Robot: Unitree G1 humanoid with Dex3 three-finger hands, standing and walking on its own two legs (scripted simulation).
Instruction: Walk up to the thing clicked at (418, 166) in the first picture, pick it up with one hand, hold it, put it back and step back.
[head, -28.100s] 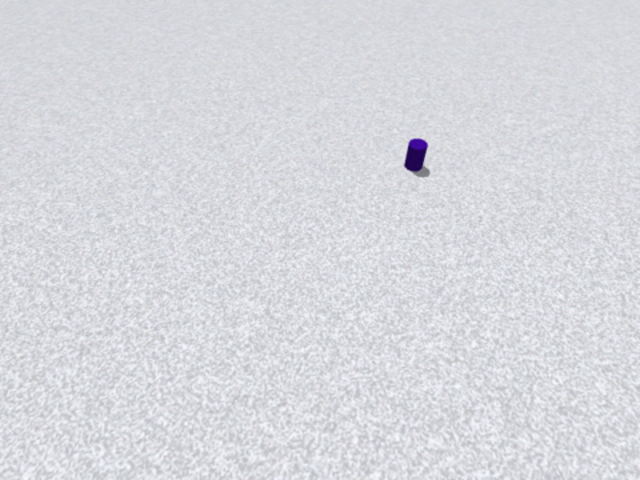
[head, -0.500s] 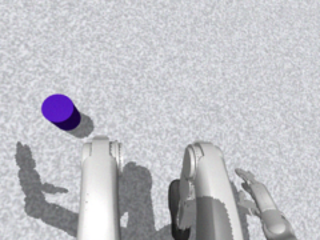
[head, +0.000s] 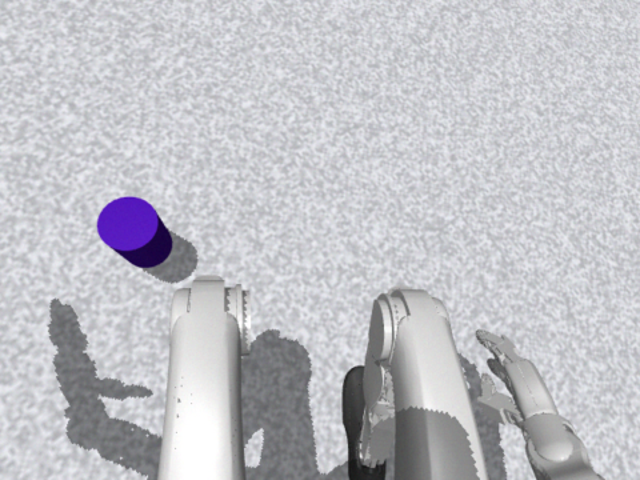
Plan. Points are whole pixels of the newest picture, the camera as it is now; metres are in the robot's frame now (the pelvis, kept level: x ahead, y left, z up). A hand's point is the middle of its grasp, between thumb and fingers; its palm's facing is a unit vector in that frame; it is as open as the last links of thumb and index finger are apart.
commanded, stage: go down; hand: left
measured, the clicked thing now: (138, 234) +0.42 +0.30 -0.30
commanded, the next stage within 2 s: none
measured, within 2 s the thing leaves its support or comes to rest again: neither
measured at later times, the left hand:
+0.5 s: hand out of the picture +0.29 +0.48 +0.04, palm faces +0.42 -0.90 -0.07, open 17.6 cm
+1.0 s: hand out of the picture +0.28 +0.48 +0.04, palm faces +0.44 -0.89 -0.08, open 17.5 cm
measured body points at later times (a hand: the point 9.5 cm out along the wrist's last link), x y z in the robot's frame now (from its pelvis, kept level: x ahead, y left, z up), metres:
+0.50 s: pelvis +0.00 +0.00 +0.00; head +0.20 +0.09 +0.39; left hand +0.26 +0.53 +0.04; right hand +0.21 -0.26 -0.09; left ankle +0.09 +0.14 -0.33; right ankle +0.10 -0.13 -0.33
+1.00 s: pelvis +0.00 +0.00 +0.00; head +0.20 +0.08 +0.40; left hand +0.26 +0.53 +0.04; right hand +0.22 -0.26 -0.10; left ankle +0.09 +0.14 -0.33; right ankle +0.10 -0.13 -0.33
